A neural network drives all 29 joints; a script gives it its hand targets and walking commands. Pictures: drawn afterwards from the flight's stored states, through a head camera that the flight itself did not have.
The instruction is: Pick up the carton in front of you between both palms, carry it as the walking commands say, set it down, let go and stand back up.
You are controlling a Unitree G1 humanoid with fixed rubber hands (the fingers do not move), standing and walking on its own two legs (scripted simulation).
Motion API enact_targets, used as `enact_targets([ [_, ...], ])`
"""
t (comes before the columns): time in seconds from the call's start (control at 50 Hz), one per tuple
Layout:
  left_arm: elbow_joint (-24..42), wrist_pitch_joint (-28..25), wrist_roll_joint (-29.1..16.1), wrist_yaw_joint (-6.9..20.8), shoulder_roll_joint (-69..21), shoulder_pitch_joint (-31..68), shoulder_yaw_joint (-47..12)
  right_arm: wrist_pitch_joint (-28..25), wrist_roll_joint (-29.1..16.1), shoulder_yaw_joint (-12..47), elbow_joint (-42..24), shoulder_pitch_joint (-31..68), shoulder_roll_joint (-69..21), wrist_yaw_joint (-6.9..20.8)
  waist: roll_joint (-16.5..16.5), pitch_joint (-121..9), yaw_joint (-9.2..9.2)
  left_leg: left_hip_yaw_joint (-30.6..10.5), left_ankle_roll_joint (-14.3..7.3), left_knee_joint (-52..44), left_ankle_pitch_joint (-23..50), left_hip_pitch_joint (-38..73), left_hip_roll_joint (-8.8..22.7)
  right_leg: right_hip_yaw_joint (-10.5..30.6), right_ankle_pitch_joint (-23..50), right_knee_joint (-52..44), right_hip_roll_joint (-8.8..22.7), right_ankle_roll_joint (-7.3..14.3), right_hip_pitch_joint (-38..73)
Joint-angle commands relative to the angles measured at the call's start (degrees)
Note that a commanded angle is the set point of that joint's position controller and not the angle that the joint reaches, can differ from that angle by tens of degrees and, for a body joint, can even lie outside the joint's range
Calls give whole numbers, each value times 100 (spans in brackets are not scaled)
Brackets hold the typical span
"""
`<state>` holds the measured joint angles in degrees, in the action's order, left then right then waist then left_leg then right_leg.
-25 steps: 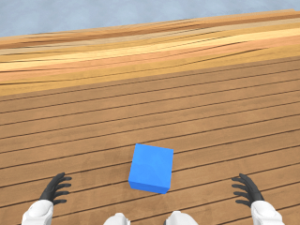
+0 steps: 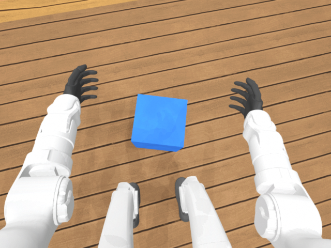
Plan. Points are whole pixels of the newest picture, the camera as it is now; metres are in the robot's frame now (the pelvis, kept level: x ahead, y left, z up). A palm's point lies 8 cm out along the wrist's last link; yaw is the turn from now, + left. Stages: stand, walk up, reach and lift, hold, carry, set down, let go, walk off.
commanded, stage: reach and lift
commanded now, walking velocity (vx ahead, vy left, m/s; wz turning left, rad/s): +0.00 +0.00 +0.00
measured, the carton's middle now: (159, 126) +0.48 -0.03 -0.54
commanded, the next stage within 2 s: none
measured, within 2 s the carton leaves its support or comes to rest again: leaves its support in 1.92 s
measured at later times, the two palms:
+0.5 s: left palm (102, 97) +0.52 +0.16 -0.24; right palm (221, 110) +0.46 -0.22 -0.23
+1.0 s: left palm (116, 116) +0.51 +0.15 -0.44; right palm (203, 125) +0.45 -0.22 -0.44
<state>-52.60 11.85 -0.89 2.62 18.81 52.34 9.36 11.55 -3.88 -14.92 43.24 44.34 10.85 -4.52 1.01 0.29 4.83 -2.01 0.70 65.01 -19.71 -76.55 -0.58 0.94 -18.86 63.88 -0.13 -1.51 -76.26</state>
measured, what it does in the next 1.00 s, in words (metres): lowers itself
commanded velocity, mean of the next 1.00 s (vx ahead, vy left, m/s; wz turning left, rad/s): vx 0.00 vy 0.00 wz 0.00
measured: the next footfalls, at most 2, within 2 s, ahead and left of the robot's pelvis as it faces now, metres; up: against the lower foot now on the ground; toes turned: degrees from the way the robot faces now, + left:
none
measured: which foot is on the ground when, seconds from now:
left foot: down 0.00-1.00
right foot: down 0.00-1.00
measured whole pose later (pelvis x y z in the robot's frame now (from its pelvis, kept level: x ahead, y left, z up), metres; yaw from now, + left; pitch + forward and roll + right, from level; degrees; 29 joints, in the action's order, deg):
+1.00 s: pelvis -0.04 +0.00 -0.27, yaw -2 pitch +41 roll -2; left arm -66.8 3.2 -10.2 -3.8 24.0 80.4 1.2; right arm 2.0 -11.3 -12.1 59.1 72.3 13.9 -8.1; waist -0.1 13.5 4.3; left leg -3.5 2.2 119.9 -29.9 -131.3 -2.5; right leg 1.3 -28.0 117.6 -2.7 -3.4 -131.0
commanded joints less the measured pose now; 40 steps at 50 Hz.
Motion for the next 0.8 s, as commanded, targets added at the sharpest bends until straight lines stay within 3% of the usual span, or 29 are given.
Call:
enact_targets([
  [0.0, 203, -67, 33, 34, 782, 2283, 173, -55, 77, -284, -408, 1875, 568, -87, 245, -4438, 164, 238, 41, -630, -424, 2004, -273, -504, -245, -611, -260, -208, 1583],
  [0.12, -224, -167, 356, 23, 790, 2980, 406, -166, 367, -670, -296, 2361, 407, -167, 388, -5433, 242, 284, 73, -478, -65, 1911, -361, -597, 237, -437, -324, -255, 1454],
  [0.32, -128, -724, 723, -155, 134, 2397, 689, -855, 659, -1022, -104, 1852, -51, 77, 469, -5484, 134, 152, 80, 510, 1569, 876, -364, -546, 1636, 494, -381, -257, 21],
  [0.42, -70, -906, 562, -321, -2, 2020, 515, -1068, 578, -1011, 119, 1501, 25, 102, 504, -5550, 126, 92, 109, 1462, 2007, 76, -340, -513, 1915, 1389, -396, -283, -975],
  [0.52, 362, -1014, 98, -521, 248, 2146, 54, -1202, 69, -578, -84, 1618, 403, 1, 602, -6467, 83, 93, 129, 2480, 2470, 33, -307, -546, 2257, 2372, -401, -322, -1355],
  [0.66, 840, -898, -480, -647, 696, 2811, -411, -1059, -564, -30, -427, 2226, 787, -184, 652, -7144, 66, 253, 157, 3462, 1622, -202, -275, -707, 1631, 3389, -362, -328, -1471],
  [0.78, 121, -771, -688, -652, 892, 3433, -513, -909, -708, 67, 107, 2949, 853, -312, 533, -5948, 73, 303, 113, 3843, -41, -1340, -133, -660, 266, 3832, -200, -287, -1999],
])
